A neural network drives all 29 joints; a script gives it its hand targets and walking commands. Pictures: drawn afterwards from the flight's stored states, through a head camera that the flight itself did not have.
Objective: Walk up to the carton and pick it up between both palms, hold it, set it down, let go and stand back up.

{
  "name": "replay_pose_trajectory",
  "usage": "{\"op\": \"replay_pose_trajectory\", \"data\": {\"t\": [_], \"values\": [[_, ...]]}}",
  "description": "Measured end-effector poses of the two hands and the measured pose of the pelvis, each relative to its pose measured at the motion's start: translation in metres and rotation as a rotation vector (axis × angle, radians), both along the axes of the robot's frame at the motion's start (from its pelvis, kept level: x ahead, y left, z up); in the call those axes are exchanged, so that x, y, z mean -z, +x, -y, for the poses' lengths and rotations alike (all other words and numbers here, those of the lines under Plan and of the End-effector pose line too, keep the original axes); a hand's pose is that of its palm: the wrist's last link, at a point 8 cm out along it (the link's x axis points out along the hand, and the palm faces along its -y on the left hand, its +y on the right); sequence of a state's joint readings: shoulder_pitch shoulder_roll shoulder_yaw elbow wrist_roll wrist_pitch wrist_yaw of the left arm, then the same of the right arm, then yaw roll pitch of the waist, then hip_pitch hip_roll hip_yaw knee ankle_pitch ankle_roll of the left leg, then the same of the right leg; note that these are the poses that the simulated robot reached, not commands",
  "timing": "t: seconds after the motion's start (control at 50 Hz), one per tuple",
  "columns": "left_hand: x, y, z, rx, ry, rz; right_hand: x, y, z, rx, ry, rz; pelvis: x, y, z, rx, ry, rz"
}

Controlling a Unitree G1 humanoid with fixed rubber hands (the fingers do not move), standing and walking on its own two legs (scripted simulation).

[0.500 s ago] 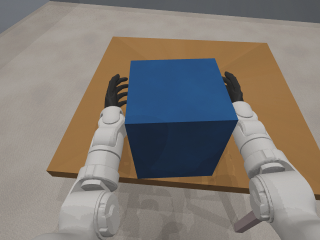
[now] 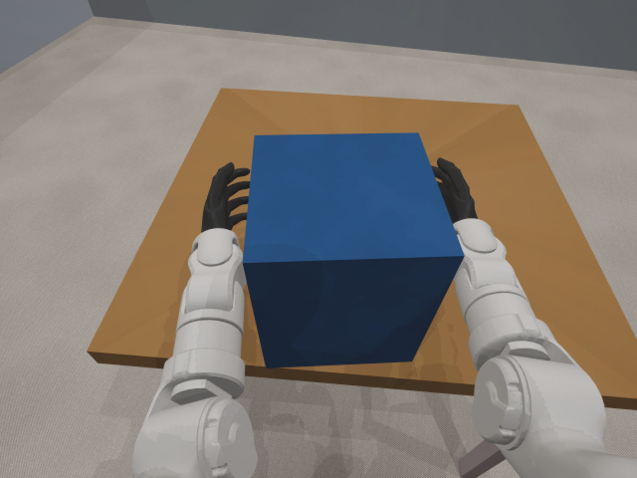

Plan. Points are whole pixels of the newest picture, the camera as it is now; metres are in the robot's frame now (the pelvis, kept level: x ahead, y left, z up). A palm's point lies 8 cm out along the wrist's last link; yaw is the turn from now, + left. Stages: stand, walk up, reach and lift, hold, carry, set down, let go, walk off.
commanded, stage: reach and lift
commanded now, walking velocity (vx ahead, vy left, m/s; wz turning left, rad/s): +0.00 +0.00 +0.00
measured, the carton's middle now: (338, 256) +0.40 +0.03 +0.06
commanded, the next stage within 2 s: none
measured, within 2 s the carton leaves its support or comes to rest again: leaves its support in 1.26 s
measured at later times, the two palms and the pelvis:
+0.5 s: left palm (213, 232) +0.37 +0.19 +0.11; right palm (451, 224) +0.43 -0.11 +0.11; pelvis +0.00 +0.01 +0.00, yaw +0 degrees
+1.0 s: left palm (210, 234) +0.37 +0.19 +0.11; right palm (449, 226) +0.43 -0.11 +0.11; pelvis +0.00 +0.00 +0.00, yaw +2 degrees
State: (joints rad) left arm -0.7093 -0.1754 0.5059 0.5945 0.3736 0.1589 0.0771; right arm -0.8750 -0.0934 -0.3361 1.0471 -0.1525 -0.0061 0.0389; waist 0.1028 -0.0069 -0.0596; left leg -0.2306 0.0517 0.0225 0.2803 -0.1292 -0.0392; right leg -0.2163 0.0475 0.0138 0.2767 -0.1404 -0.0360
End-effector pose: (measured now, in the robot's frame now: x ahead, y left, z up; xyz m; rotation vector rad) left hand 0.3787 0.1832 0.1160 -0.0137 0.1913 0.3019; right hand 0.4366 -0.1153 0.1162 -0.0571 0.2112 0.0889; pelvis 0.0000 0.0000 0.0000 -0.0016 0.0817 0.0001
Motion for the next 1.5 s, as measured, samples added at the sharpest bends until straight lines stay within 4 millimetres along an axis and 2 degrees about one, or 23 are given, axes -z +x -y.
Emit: {"op": "replay_pose_trajectory", "data": {"t": [0.36, 0.88, 1.08, 1.3, 1.5], "values": [[0.003, -0.006, -0.007, -0.004, 0.006, -0.024, 0.004, -0.007, -0.007, -0.007, 0.007, 0.019, 0.000, 0.004, -0.007, -0.002, -0.001, 0.031], [0.003, -0.009, -0.007, -0.013, 0.018, -0.025, 0.005, -0.008, -0.008, -0.005, 0.008, 0.037, -0.001, 0.004, -0.003, -0.023, 0.000, 0.031], [0.003, -0.016, -0.011, -0.021, 0.024, -0.036, 0.005, -0.014, -0.014, -0.008, -0.001, 0.041, -0.001, 0.001, -0.004, -0.037, -0.003, 0.028], [-0.013, -0.027, -0.013, 0.001, 0.032, -0.054, 0.002, -0.033, -0.015, 0.030, 0.014, 0.019, 0.000, -0.007, -0.007, -0.062, -0.008, 0.050], [-0.042, -0.028, -0.005, 0.039, 0.042, -0.057, -0.025, -0.046, -0.005, 0.075, 0.033, 0.013, 0.001, -0.019, -0.009, -0.052, -0.007, 0.080]]}}
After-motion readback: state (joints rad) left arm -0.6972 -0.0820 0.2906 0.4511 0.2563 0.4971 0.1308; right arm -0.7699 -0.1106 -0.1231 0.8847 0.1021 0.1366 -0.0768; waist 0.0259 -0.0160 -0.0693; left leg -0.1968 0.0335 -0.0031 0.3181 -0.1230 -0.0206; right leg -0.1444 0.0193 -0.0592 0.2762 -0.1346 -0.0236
